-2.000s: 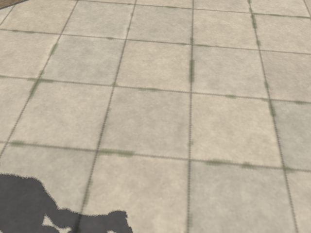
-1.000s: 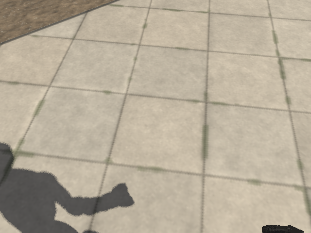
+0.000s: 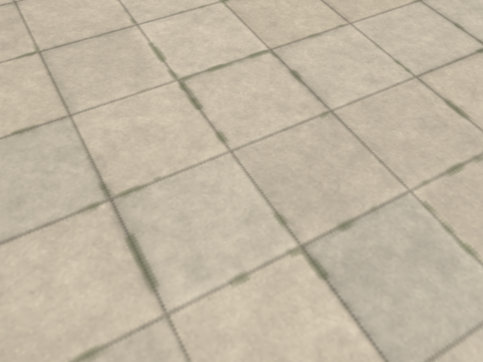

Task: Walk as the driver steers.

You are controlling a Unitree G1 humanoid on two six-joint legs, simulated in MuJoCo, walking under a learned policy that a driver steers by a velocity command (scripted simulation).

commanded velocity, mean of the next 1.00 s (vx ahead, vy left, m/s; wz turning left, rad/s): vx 0.00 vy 0.00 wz -0.44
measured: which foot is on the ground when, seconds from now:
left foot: down 0.00-0.38, up 0.40-0.84, down 0.86-1.00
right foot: up 0.00-0.36, down 0.38-1.00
